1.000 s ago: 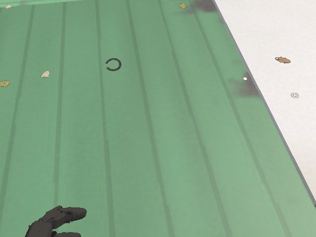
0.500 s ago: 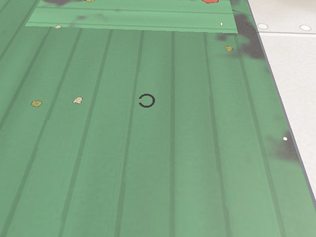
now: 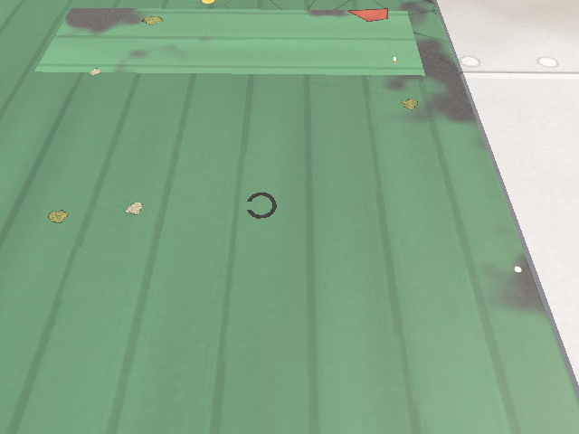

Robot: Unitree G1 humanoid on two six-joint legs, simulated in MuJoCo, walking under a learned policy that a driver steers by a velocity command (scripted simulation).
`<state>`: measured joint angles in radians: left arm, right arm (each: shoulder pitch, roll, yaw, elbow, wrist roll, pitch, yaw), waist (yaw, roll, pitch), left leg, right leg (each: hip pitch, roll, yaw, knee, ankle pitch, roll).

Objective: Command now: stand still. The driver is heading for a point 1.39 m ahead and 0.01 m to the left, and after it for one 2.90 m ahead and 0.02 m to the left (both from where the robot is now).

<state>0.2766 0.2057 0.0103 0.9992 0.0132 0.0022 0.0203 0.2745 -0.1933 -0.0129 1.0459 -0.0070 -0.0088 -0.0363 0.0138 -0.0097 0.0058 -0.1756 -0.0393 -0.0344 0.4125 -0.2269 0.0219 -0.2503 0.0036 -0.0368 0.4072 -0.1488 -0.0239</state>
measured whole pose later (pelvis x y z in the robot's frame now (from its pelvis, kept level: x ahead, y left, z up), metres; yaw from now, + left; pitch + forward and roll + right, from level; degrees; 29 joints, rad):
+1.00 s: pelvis +0.13 -0.05 -0.01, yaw +0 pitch +2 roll +0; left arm 0.35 0.20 0.06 1.02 0.03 -0.08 0.00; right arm 0.24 -0.21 -0.07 1.01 -0.04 -0.08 0.03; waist 0.02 0.02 -0.04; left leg -0.46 0.03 -0.01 1.11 -0.24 0.11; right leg -0.19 0.03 -0.09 0.46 -0.31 -0.07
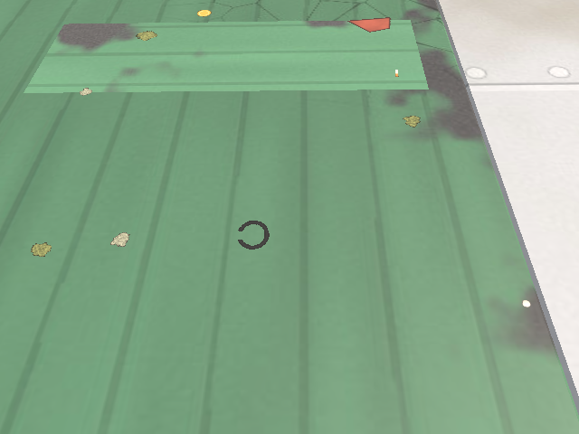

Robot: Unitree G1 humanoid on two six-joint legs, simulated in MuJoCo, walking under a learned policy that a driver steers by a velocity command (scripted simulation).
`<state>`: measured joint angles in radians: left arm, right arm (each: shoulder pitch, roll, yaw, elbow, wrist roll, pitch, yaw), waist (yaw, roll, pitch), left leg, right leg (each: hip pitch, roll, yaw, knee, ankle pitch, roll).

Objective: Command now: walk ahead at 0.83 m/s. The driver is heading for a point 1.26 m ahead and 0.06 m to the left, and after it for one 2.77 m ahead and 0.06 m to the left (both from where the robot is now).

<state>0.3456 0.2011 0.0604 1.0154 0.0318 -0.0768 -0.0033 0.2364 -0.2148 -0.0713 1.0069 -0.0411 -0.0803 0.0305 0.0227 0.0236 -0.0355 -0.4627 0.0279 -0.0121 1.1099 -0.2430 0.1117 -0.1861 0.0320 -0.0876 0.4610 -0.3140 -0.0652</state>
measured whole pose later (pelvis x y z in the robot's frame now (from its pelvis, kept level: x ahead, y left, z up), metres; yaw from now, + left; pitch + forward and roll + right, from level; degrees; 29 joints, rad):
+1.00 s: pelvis +0.89 +0.01 +0.00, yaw +0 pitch +0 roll -2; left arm 0.38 0.27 0.07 1.00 0.03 -0.10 -0.01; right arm 0.20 -0.25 -0.03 0.87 -0.03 -0.09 0.02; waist 0.02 0.02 0.02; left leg -0.56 0.08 -0.05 1.27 -0.24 0.10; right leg -0.17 0.10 -0.11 0.39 -0.24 -0.10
